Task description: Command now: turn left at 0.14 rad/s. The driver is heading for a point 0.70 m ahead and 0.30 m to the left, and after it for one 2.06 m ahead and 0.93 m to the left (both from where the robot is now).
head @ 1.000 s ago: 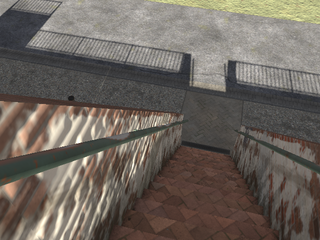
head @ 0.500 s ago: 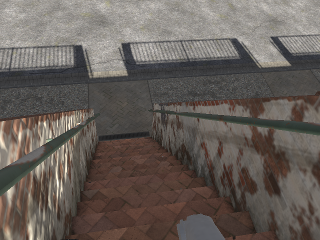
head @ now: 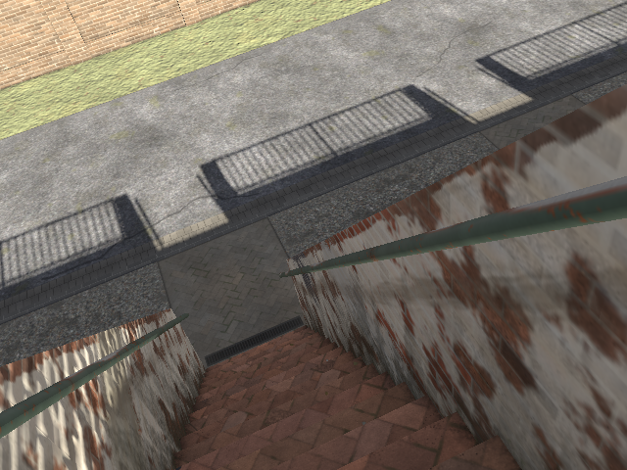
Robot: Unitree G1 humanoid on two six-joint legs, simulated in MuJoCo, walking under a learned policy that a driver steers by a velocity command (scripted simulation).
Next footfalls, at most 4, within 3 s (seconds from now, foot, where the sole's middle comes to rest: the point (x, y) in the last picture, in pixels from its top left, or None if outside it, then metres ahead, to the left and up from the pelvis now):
0.02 right None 0.16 -0.05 -0.78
0.64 left None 0.16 0.02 -0.79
0.82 right None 0.44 -0.32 -0.81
1.04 left None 0.30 -0.08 -0.81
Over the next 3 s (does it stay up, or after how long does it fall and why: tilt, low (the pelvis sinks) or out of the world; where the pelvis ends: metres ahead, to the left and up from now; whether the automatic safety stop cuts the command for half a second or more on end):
stays up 0.77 0.39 -0.86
